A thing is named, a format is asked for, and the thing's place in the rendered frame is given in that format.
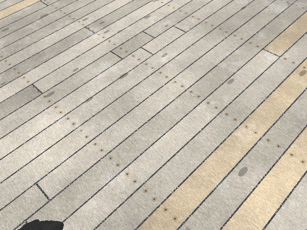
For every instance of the robot left hand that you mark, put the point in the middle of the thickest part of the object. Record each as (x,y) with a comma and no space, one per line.
(43,225)

